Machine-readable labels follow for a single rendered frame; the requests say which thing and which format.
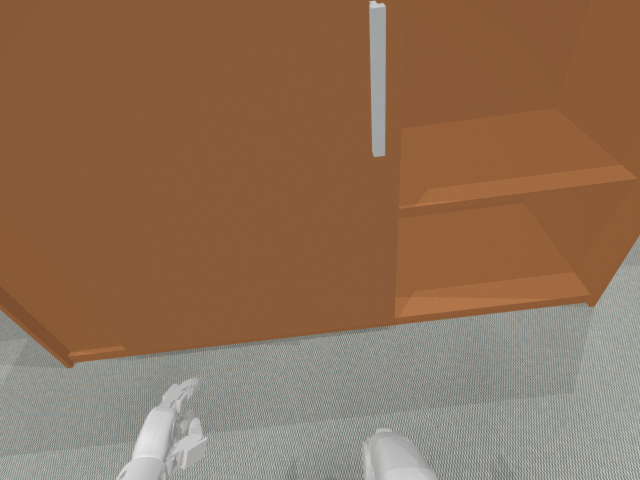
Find robot left hand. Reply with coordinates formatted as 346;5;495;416
131;377;207;477

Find robot left forearm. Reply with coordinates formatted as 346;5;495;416
117;457;168;480

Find robot right thigh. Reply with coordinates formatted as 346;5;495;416
362;432;438;480

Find handle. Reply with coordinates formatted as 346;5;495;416
369;1;386;157

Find wardrobe door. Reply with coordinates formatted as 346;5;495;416
0;0;407;353
0;207;121;351

